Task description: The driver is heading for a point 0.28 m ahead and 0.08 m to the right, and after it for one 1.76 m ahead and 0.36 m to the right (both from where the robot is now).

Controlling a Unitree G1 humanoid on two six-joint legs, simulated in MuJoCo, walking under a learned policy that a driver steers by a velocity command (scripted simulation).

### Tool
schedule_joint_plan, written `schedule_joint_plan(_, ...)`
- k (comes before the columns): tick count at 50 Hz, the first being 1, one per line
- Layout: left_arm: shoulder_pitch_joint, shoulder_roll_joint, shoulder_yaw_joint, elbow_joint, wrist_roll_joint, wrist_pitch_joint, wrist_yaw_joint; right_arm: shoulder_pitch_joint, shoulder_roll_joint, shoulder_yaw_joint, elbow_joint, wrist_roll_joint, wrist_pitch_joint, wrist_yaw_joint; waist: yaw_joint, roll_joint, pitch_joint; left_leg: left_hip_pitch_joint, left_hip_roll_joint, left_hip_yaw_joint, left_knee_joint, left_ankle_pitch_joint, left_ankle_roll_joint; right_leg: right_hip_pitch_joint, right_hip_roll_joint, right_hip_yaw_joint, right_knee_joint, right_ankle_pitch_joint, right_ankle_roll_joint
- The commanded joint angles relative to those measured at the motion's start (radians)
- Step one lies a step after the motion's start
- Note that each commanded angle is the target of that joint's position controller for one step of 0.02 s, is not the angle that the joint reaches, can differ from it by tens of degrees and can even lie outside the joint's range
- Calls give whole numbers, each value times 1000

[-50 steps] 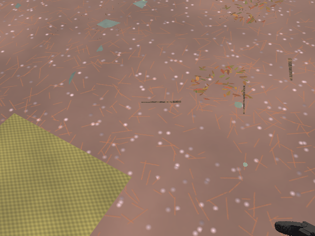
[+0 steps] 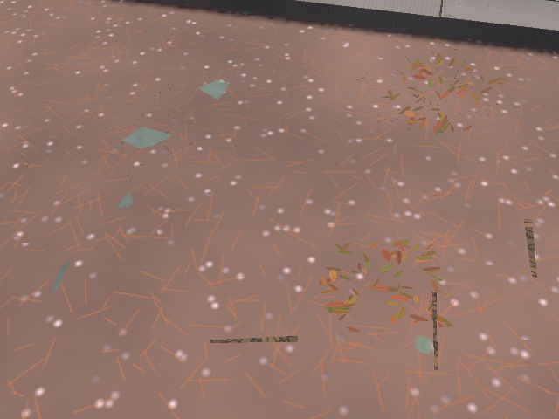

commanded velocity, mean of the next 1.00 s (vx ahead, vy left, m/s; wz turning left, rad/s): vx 0.50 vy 0.00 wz -0.33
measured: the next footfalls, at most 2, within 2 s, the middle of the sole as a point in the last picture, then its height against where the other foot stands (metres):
left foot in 0.18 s outside the picture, level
right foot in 0.70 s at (377, 414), level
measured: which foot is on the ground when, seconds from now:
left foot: up 0.00-0.16, down 0.18-0.70, up 0.72-1.00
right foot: down 0.00-0.18, up 0.20-0.68, down 0.70-1.00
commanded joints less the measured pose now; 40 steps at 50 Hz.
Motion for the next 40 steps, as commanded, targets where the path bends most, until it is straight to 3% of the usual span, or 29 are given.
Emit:
schedule_joint_plan(1,24,178,40,-29,-8,-3,8,-125,-45,-3,-89,7,-20,15,13,-94,52,25,-29,30,-102,58,4,-14,-273,124,-72,217,-142)
schedule_joint_plan(5,49,190,48,-1,-16,20,15,-163,-69,-8,-117,8,-33,36,-4,-108,62,52,-52,20,-186,-57,44,88,-325,166,11,298,-122)
schedule_joint_plan(6,39,199,52,-1,-17,24,17,-127,-84,-14,-109,7,-37,36,-29,-119,44,114,-68,28,-200,-93,55,94,-326,176,50,364,-114)
schedule_joint_plan(7,12,208,54,-5,-19,28,19,-44,-108,-27,-87,4,-41,33,-83,-125,-1,245,-96,52,-231,-103,72,77,-303,163,137,496,-98)
schedule_joint_plan(8,4,185,45,-11,-13,30,20,111,-157,-52,-40,-1,-42,24,-153,-106,-106,484,-95,56,-228,-79,100,6,-246,130,309,547,-70)
schedule_joint_plan(9,4,122,20,-42,11,26,20,297,-233,-73,-10,-17,-40,11,-217,3,-274,804,92,-135,-182,-52,161,-202,-172,84,621,282,-29)
schedule_joint_plan(10,142,8,-11,-51,-2,5,14,327,-292,-83,8,-19,-31,12,-148,274,-398,1099,311,-573,-289,-235,309,-577,-10,71,943,-353,31)
schedule_joint_plan(11,86,126,17,-33,-28,-8,11,323,-186,-60,1,-10,-28,10,-192,167,-360,1046,290,-621,-362,-395,291,-676,-61,181,1059,-381,30)
schedule_joint_plan(12,-5,173,33,-62,-44,-12,11,253,-142,-45,-4,-7,-31,5,-186,118,-207,918,259,-465,-387,-393,243,-729,-106,166,1074,-291,23)
schedule_joint_plan(13,-51,161,34,-70,-39,-10,16,184,-118,-36,-8,-10,-33,4,-156,59,-133,783,220,-355,-419,-326,218,-698,-152,144,1044,-203,26)
schedule_joint_plan(14,-68,150,39,-73,-26,-3,19,133,-88,-29,-6,-14,-37,7,-129,54,-72,676,186,-269,-456,-258,205,-665,-177,144,996,-144,31)
schedule_joint_plan(16,-28,108,41,-64,-28,25,18,88,-65,-25,4,-23,-50,8,-80,73,-39,561,151,-147,-520,-174,192,-572,-205,149,954,-81,37)
schedule_joint_plan(19,-57,74,41,-88,-23,52,20,82,-92,-37,30,-24,-62,2,-61,34,5,518,152,-27,-564,-55,202,-610,-214,153,896,-5,53)
schedule_joint_plan(23,-142,62,38,-123,-16,49,3,99,-120,-45,57,-25,-54,-13,-79,15,33,551,124,115,-579,10,185,-636,-204,130,684,193,60)
schedule_joint_plan(26,-253,43,26,-163,-12,44,-17,137,-146,-52,75,-17,-43,-21,-123,-7,65,592,132,182,-583,22,175,-621,-191,66,540,262,48)
schedule_joint_plan(30,-347,49,24,-223,-13,46,-39,192,-173,-64,105,3,-14,-23,-148,-7,94,742,174,223,-521,114,159,-659,-171,18,442,177,13)
schedule_joint_plan(32,-333,72,35,-241,-13,49,-47,178,-196,-71,104,12,1,-25,-117,19,65,786,182,252,-428,370,139,-589,-127,-30,424,81,-20)
schedule_joint_plan(33,-293,91,46,-240,-13,53,-47,167,-212,-76,101,17,8,-28,-87,40,27,797,180,263,-345,544,128,-516,-90,-61,430,26,-41)
schedule_joint_plan(34,-197,122,65,-222,-17,56,-46,153,-222,-78,96,21,17,-30,-28,49,-27,784,167,278,-203,668,114,-391,-47,-86,418,-8,-67)
schedule_joint_plan(35,-35,171,96,-178,-17,57,-35,143,-211,-71,96,23,21,-32,60,26,-110,688,129,298,8,630,84,-145,-6,-79,341,58,-106)
schedule_joint_plan(36,110,261,127,-142,-17,66,-12,169,-154,-48,82,-7,11,-30,100,-119,-202,418,77,299,326,228,39,166,-153,165,318,78,-166)
schedule_joint_plan(37,54,331,125,-156,-19,51,-11,257,-22,-6,39,-26,-20,-14,-32,-310,-297,24,-133,153,625,-623,-10,415,-384,736,179,-113,-347)
schedule_joint_plan(38,81,230,96,-168,-13,37,-18,154,-115,-23,48,20,-55,1,47,-165,-340,-62,-108,-25,695,-612,9,420,-418,803,72,-147,-331)
schedule_joint_plan(39,40,192,84,-159,-6,24,-21,79,-145,-33,24,52,-70,6,43,-139,-200,-125,-65,-13,674,-523,32,318,-392,645,68,-57,-285)
schedule_joint_plan(40,-30,164,74,-166,-9,17,-21,64,-134,-30,30,37,-77,-2,2,-71,-126,-88,-14,-11,596,-435,43,173,-347,514,73,49,-246)
Over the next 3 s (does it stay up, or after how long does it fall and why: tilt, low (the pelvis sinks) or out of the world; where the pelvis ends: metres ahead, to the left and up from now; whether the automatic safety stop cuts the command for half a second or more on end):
stays up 1.57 -0.47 0.00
